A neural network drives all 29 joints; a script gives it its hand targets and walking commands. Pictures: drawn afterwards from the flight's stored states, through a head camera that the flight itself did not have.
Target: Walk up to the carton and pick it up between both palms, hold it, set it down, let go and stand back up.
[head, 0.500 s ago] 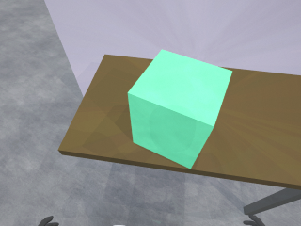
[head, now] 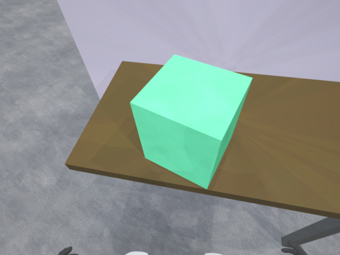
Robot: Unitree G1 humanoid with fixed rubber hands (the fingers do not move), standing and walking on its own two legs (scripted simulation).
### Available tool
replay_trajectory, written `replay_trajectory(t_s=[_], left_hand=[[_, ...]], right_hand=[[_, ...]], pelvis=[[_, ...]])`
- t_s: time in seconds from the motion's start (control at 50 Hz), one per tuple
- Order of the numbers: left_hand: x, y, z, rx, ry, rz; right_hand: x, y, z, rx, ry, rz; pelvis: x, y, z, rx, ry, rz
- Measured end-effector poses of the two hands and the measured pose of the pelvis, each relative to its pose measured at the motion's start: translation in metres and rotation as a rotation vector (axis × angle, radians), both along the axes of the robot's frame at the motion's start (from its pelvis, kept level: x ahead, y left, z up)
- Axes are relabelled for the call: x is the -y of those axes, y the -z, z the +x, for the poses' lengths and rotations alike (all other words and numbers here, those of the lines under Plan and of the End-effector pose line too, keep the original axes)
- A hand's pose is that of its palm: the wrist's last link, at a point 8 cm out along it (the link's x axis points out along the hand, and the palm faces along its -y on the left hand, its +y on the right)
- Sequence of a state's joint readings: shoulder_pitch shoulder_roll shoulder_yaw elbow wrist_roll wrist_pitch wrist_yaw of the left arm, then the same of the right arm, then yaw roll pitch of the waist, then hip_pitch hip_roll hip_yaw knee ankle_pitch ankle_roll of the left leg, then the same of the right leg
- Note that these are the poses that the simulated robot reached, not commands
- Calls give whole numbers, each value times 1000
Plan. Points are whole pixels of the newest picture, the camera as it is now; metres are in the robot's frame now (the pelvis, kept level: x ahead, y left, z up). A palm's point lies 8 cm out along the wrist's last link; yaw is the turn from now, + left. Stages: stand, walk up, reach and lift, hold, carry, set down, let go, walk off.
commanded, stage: walk up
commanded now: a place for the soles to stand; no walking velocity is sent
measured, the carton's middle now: (191, 123) +0.42 -0.04 +0.02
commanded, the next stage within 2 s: none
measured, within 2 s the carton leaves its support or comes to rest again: neither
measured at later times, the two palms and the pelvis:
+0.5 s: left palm out of the picture +0.05 +0.31 -0.10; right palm out of the picture +0.05 -0.28 -0.10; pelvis -0.02 +0.02 +0.02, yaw -5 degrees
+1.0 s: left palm out of the picture +0.08 +0.32 -0.10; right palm out of the picture -0.02 -0.26 -0.11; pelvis -0.03 +0.04 +0.01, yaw -9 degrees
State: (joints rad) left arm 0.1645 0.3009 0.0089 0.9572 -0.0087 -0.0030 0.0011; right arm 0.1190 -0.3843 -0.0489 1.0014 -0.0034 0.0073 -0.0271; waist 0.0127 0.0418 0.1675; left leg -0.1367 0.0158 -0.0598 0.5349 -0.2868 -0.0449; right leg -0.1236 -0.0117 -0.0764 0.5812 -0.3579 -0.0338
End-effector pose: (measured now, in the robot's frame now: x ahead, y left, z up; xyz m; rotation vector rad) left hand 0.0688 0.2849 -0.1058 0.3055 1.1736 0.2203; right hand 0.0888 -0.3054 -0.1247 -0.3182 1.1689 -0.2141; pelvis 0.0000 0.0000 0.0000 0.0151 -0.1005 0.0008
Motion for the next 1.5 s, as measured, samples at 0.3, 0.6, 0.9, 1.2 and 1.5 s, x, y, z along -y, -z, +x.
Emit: replay_trajectory(t_s=[0.3, 0.6, 0.9, 1.2, 1.5], left_hand=[[-17, -7, -26, -19, -38, -4], [-22, -2, -18, -23, 45, -32], [-33, -6, -1, -11, 124, -3], [-34, -3, 17, -28, 164, 13], [-29, -3, 47, -20, 181, 19]], right_hand=[[-26, -19, 10, 78, -4, 40], [-28, -20, -73, -7, 128, 21], [-42, -14, -114, -50, 185, 40], [-37, -14, -91, -9, 191, 34], [-31, -14, -67, 21, 205, 22]], pelvis=[[-9, -12, -14, 0, 50, -3], [-26, -15, -28, -5, 102, -6], [-37, -14, -35, -23, 135, -5], [-38, -9, -23, -40, 174, 10], [-39, -8, -7, -39, 206, 3]])
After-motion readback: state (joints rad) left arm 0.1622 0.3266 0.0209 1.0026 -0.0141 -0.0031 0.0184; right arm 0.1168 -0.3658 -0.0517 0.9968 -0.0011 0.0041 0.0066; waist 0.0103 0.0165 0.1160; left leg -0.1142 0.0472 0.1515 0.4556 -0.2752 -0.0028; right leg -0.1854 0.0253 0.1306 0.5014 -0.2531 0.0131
